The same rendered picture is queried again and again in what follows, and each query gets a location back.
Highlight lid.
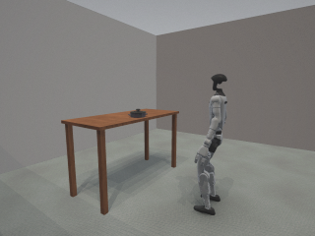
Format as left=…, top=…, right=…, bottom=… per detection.
left=130, top=110, right=146, bottom=114

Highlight right robot thigh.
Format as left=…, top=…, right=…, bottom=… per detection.
left=205, top=152, right=215, bottom=173

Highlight robot left hand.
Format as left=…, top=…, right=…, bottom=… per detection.
left=194, top=146, right=209, bottom=166

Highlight robot left foot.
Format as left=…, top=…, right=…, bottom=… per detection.
left=193, top=205, right=216, bottom=215

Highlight table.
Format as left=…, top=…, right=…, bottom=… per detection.
left=61, top=108, right=179, bottom=215

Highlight pot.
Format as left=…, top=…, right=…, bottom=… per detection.
left=128, top=113, right=148, bottom=118

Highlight left robot upper arm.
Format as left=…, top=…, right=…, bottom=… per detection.
left=211, top=95, right=221, bottom=125

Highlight left robot forearm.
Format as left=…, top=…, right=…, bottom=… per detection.
left=203, top=117, right=219, bottom=148

